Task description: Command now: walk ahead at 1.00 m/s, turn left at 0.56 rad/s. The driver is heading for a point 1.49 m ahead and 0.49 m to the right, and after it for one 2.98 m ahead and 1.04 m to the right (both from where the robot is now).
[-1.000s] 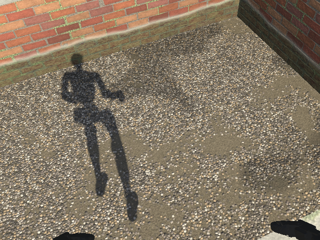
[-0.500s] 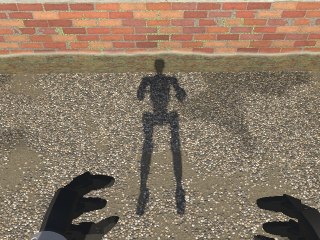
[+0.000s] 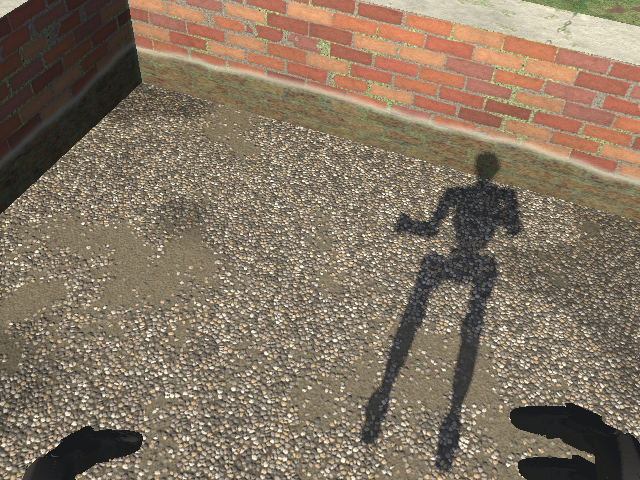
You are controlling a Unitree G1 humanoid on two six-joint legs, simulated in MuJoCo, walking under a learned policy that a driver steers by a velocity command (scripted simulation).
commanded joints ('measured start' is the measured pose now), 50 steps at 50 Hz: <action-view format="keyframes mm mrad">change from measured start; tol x4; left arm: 1 -109 36 -5 -126 3 -51 -3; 6 -116 40 -35 -155 7 -80 -17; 18 -140 68 -81 -167 -8 -8 -12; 42 -240 124 -56 -254 -47 20 -89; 50 -182 102 -35 -250 -54 41 -79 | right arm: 1 -140 -116 -37 -112 -13 -28 -5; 24 -305 -81 57 -145 -94 -117 5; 32 -286 -108 35 -157 -94 -114 -22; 50 -158 -130 -32 -42 -110 -97 -71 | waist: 1 -9 131 -109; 15 -27 26 -109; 30 3 53 -182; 41 -12 -25 -238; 50 19 -42 -196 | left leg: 1 -197 82 -87 -286 73 72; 6 -136 113 -108 -317 90 35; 16 -5 155 79 -240 174 -30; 29 153 224 218 -201 274 -31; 40 340 255 321 -173 228 -13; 43 407 260 351 -179 162 9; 50 405 265 440 -156 0 16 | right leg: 1 241 24 110 -75 -76 -37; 6 277 -4 164 -148 32 -43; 15 143 -66 289 -316 -21 -84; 21 100 -23 396 -253 63 -81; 31 -129 28 509 -174 124 -54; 38 -208 57 585 -133 274 -68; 48 -313 111 588 -52 491 -90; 50 -315 122 606 -70 484 -96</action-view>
